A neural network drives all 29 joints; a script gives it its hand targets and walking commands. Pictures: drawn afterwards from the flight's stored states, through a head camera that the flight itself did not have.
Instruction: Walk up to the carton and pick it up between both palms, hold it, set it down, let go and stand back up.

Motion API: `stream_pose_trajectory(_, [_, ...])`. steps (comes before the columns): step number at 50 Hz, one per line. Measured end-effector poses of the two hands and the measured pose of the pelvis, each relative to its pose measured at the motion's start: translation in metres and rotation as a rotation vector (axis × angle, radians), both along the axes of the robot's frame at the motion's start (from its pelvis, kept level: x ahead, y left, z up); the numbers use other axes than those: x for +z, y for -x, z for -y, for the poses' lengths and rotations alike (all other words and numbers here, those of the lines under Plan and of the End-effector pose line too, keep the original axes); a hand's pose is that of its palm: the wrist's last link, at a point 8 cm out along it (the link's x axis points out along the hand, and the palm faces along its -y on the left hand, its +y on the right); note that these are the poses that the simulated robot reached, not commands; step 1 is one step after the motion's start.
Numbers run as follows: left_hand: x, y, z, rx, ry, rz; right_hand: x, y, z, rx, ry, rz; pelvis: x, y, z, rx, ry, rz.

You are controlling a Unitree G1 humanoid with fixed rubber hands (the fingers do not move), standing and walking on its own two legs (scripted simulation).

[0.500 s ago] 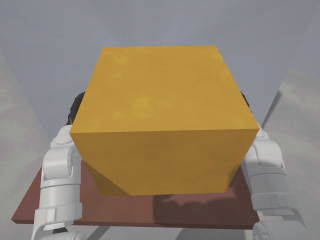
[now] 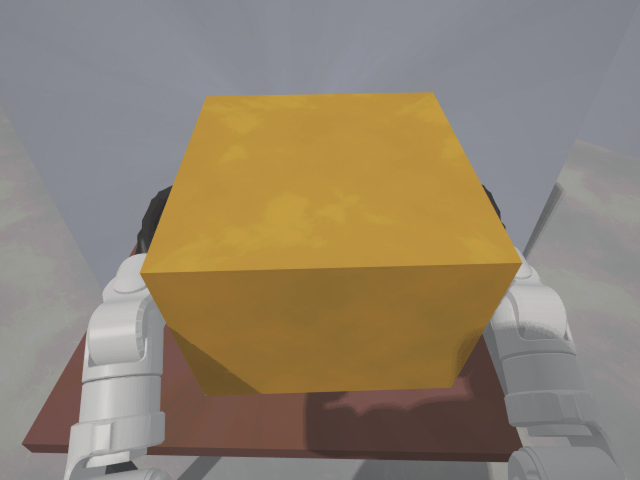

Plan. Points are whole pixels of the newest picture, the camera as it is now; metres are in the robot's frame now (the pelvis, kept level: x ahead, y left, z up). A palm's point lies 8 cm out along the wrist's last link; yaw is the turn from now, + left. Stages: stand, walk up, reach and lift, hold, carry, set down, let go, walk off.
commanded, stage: hold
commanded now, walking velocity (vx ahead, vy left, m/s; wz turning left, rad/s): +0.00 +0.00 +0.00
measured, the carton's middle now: (324, 236) +0.37 +0.00 +0.17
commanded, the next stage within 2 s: none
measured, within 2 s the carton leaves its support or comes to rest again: neither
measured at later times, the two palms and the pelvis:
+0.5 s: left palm (162, 253) +0.34 +0.19 +0.17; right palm (486, 246) +0.35 -0.20 +0.17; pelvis +0.00 +0.00 +0.00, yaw +0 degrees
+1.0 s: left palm (157, 256) +0.34 +0.19 +0.17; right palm (481, 247) +0.35 -0.19 +0.16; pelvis +0.00 +0.00 +0.00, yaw +0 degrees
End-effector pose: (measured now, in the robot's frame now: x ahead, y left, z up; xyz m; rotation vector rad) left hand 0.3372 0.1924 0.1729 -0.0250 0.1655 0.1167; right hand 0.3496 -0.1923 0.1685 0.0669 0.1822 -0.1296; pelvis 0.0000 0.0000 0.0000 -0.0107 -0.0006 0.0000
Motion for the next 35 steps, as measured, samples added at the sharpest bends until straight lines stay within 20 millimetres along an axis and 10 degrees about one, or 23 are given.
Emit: stream_pose_trajectory(35, [0.0002,-0.0032,0.0031,0.0,0.01,-0.008,-0.0001,-0.0031,0.0032,0.0,-0.001,-0.007,0.0002,0.0005,0.0056,0.007,-0.001,0.004])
